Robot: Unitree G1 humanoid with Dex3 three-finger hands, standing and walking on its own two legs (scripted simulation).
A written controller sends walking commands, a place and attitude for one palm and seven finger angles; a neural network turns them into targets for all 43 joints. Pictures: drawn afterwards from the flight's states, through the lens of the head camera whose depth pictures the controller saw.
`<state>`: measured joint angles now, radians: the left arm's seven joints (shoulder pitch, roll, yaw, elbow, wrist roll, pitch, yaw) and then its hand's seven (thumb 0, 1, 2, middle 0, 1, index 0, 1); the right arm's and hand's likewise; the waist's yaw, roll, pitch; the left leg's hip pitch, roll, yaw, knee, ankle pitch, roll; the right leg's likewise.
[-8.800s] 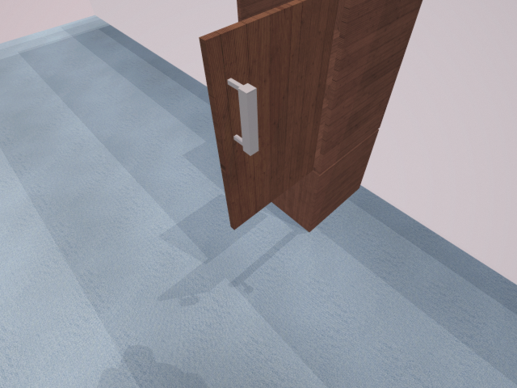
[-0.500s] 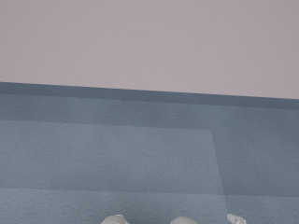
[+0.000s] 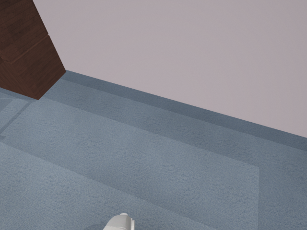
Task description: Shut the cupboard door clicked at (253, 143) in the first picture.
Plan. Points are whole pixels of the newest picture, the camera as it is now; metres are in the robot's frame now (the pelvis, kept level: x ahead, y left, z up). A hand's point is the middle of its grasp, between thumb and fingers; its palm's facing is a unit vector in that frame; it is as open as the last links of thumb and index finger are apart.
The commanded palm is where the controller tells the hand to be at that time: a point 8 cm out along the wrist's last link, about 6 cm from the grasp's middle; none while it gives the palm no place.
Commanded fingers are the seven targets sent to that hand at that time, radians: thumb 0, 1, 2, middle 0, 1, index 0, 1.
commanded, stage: walk to a spot facing it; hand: left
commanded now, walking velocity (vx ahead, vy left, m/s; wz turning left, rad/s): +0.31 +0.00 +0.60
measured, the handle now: out of the picture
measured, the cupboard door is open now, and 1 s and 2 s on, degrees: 90 90 90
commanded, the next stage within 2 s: turn to face it in 1.64 s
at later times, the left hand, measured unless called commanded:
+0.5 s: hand (69, 194) +0.23 +0.28 -0.16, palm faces +0.20 -0.96 -0.18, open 7.4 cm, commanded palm none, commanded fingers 0.00 0.90 0.90 -0.20 -0.30 -0.20 -0.30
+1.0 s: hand (87, 176) +0.29 +0.24 -0.17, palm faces +0.43 -0.88 -0.23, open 7.2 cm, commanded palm none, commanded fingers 0.00 0.90 0.90 -0.20 -0.30 -0.20 -0.30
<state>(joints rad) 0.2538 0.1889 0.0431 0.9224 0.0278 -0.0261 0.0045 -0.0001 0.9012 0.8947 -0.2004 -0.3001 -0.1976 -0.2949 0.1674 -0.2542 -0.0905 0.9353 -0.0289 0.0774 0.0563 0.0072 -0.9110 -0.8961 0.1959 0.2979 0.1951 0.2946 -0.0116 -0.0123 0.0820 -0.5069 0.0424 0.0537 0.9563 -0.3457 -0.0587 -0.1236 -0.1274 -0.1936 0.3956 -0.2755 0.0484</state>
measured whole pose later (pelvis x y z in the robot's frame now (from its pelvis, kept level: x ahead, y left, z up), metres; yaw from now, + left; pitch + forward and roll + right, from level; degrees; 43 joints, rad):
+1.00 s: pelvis +0.38 +0.07 +0.00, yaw +23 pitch +1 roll +0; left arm 0.32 0.19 0.05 1.09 0.02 -0.09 0.01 -0.02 0.94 0.89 -0.20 -0.30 -0.20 -0.29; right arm 0.17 -0.19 -0.07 1.02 -0.03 0.00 0.03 0.00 -0.91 -0.90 0.19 0.30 0.19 0.29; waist 0.01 0.00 0.06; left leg -0.57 0.09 0.07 0.81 -0.19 -0.01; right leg -0.05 -0.03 -0.24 0.32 -0.28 -0.02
